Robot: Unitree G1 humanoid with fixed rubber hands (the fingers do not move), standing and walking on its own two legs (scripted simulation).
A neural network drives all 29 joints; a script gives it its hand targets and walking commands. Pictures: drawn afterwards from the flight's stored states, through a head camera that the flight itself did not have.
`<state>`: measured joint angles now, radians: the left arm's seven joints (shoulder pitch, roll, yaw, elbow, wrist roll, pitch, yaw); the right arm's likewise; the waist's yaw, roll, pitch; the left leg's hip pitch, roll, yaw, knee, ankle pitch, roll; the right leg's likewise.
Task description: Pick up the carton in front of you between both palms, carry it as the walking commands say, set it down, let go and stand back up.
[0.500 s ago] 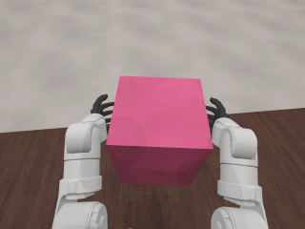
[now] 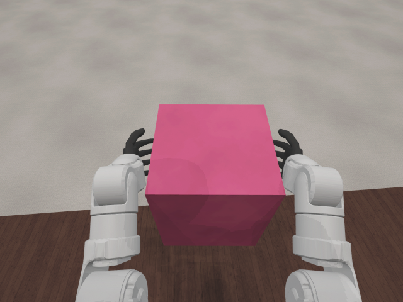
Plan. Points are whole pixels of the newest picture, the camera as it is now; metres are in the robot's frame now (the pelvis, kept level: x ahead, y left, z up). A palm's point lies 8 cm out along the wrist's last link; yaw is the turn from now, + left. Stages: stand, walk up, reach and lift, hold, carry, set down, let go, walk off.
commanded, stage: carry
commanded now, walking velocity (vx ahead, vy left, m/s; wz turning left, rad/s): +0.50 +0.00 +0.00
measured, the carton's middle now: (210, 180) +0.35 +0.00 +0.04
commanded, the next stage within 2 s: none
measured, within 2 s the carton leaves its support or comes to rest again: neither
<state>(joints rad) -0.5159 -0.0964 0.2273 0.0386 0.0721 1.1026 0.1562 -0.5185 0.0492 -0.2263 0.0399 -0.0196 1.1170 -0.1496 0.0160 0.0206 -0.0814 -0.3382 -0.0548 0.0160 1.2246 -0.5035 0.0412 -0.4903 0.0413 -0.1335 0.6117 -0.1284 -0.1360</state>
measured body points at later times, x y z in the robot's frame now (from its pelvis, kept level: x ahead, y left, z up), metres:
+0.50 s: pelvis +0.30 +0.03 -0.03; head +0.31 +0.03 +0.42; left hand +0.66 +0.18 +0.09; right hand +0.65 -0.13 +0.09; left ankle +0.39 +0.08 -0.74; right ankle +0.12 -0.06 -0.65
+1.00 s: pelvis +0.61 +0.00 -0.05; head +0.61 -0.01 +0.40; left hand +0.96 +0.14 +0.07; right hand +0.96 -0.16 +0.07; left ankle +0.42 +0.08 -0.70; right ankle +0.70 -0.06 -0.77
